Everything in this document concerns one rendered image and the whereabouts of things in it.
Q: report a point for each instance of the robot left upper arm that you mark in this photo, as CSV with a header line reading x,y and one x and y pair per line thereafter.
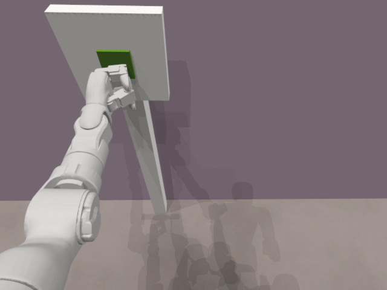
x,y
59,222

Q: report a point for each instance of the panel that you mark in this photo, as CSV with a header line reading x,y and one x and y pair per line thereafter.
x,y
81,30

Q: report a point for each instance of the button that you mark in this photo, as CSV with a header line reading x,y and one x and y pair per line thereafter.
x,y
116,57

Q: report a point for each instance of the left robot forearm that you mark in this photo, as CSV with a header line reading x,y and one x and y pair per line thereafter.
x,y
85,160

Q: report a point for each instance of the robot left hand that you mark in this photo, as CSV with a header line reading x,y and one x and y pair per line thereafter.
x,y
99,89

